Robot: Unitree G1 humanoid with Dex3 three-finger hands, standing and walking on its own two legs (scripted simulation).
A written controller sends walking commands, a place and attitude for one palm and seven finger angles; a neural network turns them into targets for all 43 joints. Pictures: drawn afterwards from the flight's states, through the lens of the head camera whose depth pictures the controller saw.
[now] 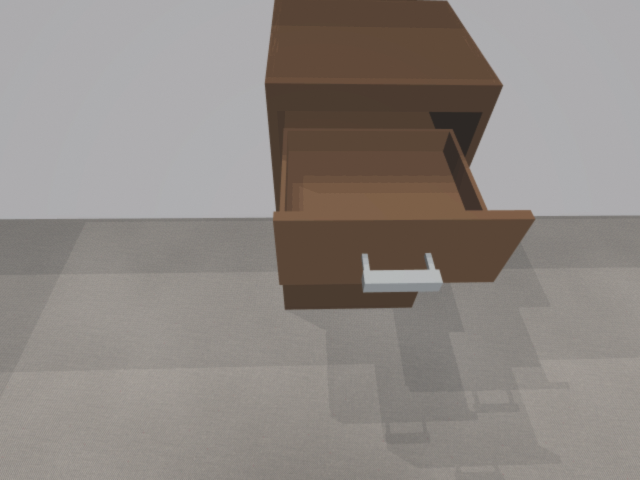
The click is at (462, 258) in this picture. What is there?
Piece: drawer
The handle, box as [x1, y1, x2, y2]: [361, 253, 442, 291]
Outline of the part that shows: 442,281 439,270 436,270 434,268 430,253 425,253 424,255 427,266 426,270 370,270 368,266 367,254 362,254 361,256 363,267 361,279 363,291 438,290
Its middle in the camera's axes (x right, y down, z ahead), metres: +0.13 +0.05 +0.65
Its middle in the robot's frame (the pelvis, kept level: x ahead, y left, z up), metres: +0.45 -0.11 -0.06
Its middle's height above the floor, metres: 0.71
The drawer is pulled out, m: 0.30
